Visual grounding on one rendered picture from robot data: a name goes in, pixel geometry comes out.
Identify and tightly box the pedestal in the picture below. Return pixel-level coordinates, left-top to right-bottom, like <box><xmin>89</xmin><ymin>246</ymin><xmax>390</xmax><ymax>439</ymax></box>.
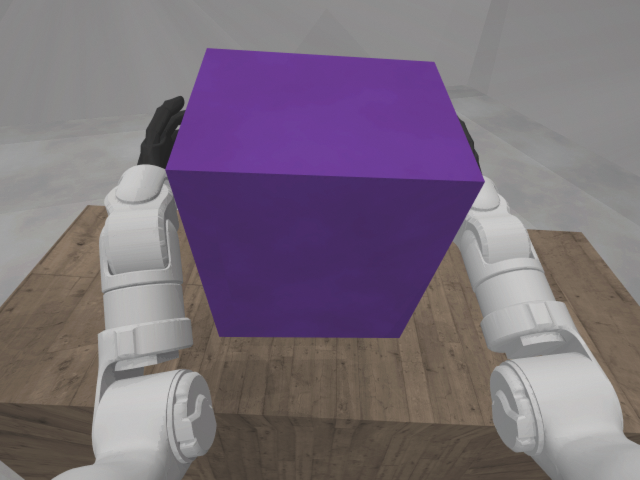
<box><xmin>0</xmin><ymin>205</ymin><xmax>640</xmax><ymax>480</ymax></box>

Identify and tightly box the carton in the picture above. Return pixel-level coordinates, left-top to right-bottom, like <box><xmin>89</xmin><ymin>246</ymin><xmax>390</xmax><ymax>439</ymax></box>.
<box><xmin>165</xmin><ymin>48</ymin><xmax>485</xmax><ymax>338</ymax></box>

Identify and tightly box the robot right hand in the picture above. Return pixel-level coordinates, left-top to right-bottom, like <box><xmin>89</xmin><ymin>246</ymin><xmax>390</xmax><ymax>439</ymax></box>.
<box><xmin>457</xmin><ymin>116</ymin><xmax>482</xmax><ymax>173</ymax></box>

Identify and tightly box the robot right upper arm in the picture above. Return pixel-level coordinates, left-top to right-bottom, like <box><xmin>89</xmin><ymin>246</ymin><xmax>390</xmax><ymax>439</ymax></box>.
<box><xmin>490</xmin><ymin>352</ymin><xmax>640</xmax><ymax>480</ymax></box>

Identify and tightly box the robot left hand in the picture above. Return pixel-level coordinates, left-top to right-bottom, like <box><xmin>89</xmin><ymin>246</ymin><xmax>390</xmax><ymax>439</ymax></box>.
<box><xmin>137</xmin><ymin>96</ymin><xmax>185</xmax><ymax>169</ymax></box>

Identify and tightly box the robot right forearm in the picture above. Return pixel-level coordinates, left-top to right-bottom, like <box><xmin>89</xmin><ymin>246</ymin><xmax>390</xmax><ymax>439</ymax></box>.
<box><xmin>453</xmin><ymin>175</ymin><xmax>623</xmax><ymax>429</ymax></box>

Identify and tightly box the robot left upper arm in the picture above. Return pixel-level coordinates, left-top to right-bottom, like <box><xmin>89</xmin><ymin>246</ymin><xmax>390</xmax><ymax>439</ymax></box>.
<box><xmin>51</xmin><ymin>369</ymin><xmax>217</xmax><ymax>480</ymax></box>

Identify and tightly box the robot left forearm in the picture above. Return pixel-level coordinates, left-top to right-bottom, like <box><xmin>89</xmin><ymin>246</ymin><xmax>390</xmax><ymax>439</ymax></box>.
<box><xmin>92</xmin><ymin>164</ymin><xmax>193</xmax><ymax>458</ymax></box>

